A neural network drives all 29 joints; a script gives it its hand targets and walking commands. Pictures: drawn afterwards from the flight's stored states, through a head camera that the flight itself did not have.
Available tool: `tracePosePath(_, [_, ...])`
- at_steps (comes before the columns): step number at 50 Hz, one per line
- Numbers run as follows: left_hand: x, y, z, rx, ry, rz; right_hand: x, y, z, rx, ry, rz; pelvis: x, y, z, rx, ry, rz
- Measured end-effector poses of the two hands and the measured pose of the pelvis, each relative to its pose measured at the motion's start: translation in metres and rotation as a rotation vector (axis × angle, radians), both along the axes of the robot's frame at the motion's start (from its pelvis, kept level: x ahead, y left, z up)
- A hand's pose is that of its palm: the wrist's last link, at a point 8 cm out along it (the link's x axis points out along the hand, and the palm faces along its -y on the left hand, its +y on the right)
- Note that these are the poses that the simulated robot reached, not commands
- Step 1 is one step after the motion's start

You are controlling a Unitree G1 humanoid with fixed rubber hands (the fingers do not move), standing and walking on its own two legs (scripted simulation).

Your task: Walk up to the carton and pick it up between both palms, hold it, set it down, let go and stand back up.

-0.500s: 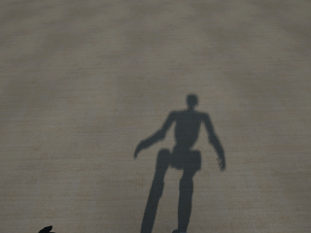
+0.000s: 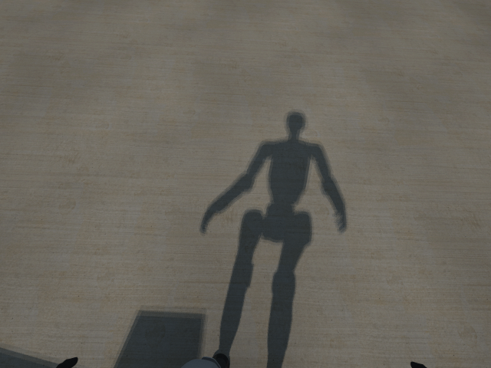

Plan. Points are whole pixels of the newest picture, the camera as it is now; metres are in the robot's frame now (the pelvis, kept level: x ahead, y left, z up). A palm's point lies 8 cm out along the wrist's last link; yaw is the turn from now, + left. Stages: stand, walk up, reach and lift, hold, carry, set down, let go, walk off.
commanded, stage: walk up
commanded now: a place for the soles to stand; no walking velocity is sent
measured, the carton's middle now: out of the picture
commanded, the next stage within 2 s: none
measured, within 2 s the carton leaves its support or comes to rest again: neither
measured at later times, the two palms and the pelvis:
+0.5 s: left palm out of the picture -0.09 +0.41 -0.11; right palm out of the picture -0.06 -0.21 -0.09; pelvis -0.14 +0.09 +0.00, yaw +7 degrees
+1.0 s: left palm out of the picture -0.26 +0.48 -0.10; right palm out of the picture -0.08 -0.11 -0.10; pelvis -0.26 +0.15 +0.00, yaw +14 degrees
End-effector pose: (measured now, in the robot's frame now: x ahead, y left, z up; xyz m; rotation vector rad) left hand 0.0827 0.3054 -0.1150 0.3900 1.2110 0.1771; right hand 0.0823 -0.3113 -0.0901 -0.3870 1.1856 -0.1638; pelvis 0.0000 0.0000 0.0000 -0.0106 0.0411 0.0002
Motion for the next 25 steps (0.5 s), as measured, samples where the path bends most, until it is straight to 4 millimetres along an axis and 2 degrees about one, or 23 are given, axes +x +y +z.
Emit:
tracePosePath(6, [-0.05, 0.009, 0.012, 0.033, -0.039, 0.023, -0.025, 0.009, -0.001, 0.025, -0.052, 0.031, -0.042, 0.002, 0.002, 0.005, -0.045, 0.026])
tracePosePath(13, [-0.09, 0.04, 0.029, 0.075, -0.103, 0.049, -0.069, 0.038, -0.009, 0.079, -0.03, 0.074, -0.081, 0.027, 0.003, 0.033, -0.085, 0.072])
tracePosePath(17, [-0.117, 0.066, 0.023, 0.07, -0.113, 0.066, -0.092, 0.06, -0.011, 0.068, -0.02, 0.088, -0.103, 0.05, -0.001, 0.022, -0.098, 0.093])
tracePosePath(20, [-0.14, 0.089, 0.007, 0.057, -0.115, 0.08, -0.114, 0.08, -0.017, 0.046, -0.004, 0.093, -0.122, 0.072, -0.012, 0.008, -0.107, 0.108])
tracePosePath(23, [-0.162, 0.101, 0.007, 0.037, -0.09, 0.099, -0.136, 0.097, -0.007, 0.043, 0.026, 0.08, -0.134, 0.086, -0.003, -0.001, -0.115, 0.117])
tracePosePath(25, [-0.174, 0.106, 0.01, 0.025, -0.078, 0.115, -0.142, 0.103, 0.002, 0.03, 0.041, 0.089, -0.141, 0.092, 0.003, -0.011, -0.103, 0.129])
